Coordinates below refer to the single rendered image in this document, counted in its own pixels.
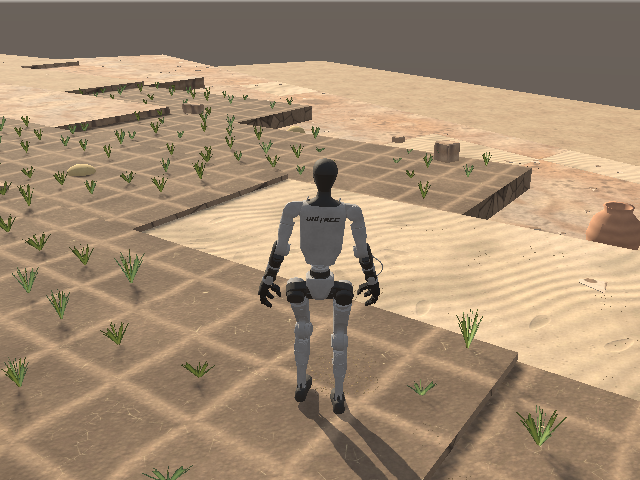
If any robot left foot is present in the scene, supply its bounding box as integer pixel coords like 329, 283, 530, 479
294, 374, 312, 402

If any robot head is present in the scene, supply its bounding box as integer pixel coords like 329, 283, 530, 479
306, 158, 341, 207

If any right robot upper arm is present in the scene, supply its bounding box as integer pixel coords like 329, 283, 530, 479
344, 203, 369, 258

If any right robot forearm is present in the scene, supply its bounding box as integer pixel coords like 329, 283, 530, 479
359, 243, 378, 285

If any right robot hand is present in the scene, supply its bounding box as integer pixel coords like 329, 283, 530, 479
357, 282, 380, 306

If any left robot forearm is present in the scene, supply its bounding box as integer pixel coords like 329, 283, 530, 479
262, 240, 284, 285

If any left robot upper arm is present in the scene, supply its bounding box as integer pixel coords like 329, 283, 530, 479
274, 201, 303, 256

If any left robot hand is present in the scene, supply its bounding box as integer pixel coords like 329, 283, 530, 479
258, 281, 281, 308

